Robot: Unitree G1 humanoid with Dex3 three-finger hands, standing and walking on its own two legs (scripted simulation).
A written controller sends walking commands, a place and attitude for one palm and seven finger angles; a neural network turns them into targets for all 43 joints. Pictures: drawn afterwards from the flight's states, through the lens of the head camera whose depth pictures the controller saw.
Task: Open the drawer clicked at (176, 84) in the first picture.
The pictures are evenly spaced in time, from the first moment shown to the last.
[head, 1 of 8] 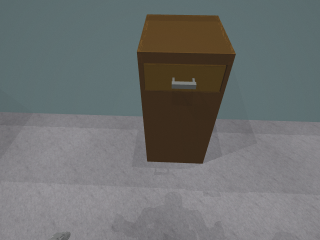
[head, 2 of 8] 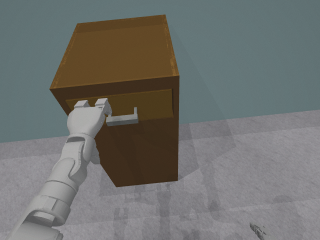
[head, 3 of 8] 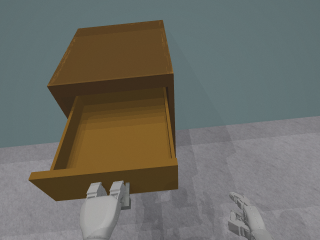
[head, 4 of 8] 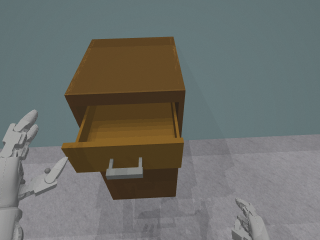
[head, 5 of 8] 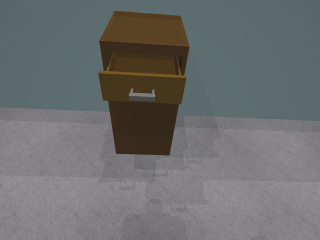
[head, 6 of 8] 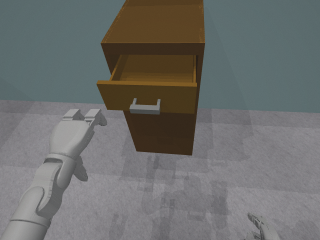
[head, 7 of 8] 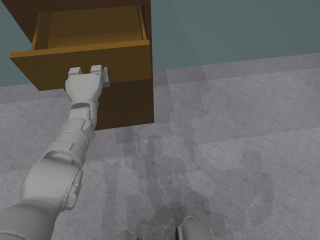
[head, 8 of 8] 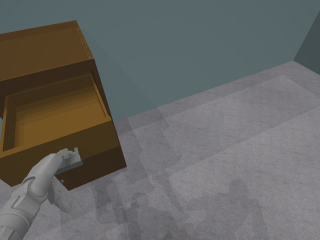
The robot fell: no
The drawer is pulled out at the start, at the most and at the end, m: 0.00 0.30 0.30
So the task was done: yes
